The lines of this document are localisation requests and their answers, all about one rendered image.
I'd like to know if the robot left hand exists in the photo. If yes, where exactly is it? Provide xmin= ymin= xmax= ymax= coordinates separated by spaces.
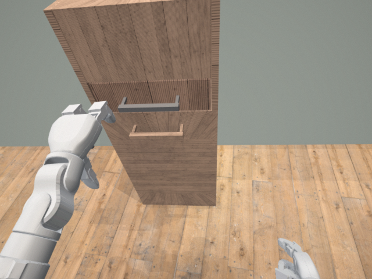
xmin=48 ymin=101 xmax=116 ymax=189

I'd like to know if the robot right hand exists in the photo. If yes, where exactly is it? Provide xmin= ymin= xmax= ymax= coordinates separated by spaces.
xmin=275 ymin=238 xmax=320 ymax=279

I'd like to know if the handle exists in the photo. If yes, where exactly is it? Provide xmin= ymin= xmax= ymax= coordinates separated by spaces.
xmin=129 ymin=132 xmax=184 ymax=140
xmin=118 ymin=95 xmax=180 ymax=113

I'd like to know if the drawer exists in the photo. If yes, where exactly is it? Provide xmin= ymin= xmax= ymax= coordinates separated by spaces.
xmin=89 ymin=78 xmax=210 ymax=112

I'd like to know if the cabinet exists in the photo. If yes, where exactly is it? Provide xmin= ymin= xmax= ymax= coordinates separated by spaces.
xmin=43 ymin=0 xmax=220 ymax=206

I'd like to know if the left robot forearm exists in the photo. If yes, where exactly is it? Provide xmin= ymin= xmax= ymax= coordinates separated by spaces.
xmin=0 ymin=152 xmax=85 ymax=279

